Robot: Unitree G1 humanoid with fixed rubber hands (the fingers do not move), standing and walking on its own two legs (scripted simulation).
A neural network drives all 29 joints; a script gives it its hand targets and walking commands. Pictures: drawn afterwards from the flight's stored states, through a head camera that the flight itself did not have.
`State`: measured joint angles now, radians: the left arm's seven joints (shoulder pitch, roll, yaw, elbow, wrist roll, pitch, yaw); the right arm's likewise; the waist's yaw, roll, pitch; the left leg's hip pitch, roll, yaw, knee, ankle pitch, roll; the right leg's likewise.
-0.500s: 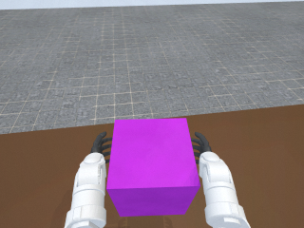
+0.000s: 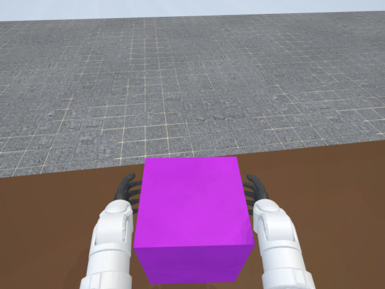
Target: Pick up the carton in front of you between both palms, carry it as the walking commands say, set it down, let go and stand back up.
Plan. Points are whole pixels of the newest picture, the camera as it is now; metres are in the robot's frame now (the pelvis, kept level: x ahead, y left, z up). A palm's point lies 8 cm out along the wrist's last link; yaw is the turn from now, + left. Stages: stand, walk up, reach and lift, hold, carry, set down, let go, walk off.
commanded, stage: reach and lift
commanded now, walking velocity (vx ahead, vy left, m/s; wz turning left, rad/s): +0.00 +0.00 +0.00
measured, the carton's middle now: (192, 222) +0.29 +0.00 -0.04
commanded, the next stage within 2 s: hold in 0.04 s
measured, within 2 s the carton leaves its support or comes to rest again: neither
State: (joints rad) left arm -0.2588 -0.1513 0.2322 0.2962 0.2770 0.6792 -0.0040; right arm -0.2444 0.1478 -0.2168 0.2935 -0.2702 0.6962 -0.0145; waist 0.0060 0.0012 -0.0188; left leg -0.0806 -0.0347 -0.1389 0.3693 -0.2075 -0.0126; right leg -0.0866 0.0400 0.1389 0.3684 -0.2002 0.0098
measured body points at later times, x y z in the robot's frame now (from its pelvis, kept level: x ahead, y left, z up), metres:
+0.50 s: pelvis -0.01 +0.00 +0.00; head -0.06 +0.00 +0.45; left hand +0.29 +0.15 +0.05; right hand +0.29 -0.15 +0.04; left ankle +0.00 +0.13 -0.75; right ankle +0.01 -0.13 -0.75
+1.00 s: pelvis +0.00 +0.00 -0.01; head -0.04 +0.01 +0.44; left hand +0.30 +0.16 +0.05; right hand +0.30 -0.15 +0.04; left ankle +0.00 +0.13 -0.74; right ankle +0.00 -0.13 -0.74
